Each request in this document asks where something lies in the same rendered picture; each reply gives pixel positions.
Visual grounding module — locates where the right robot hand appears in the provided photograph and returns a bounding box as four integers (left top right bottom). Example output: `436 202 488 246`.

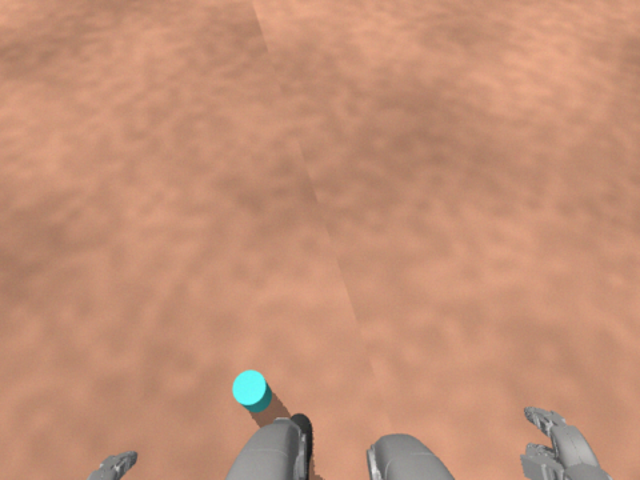
520 407 601 480

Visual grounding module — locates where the can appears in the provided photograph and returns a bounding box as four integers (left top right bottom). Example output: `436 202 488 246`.
233 370 272 412

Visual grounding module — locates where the left robot foot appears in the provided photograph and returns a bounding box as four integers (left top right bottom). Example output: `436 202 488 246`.
290 414 312 480

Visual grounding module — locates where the left robot hand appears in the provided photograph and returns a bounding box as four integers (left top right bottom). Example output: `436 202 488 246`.
86 451 137 480

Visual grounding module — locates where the right robot arm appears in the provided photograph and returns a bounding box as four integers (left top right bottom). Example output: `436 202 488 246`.
563 464 613 480

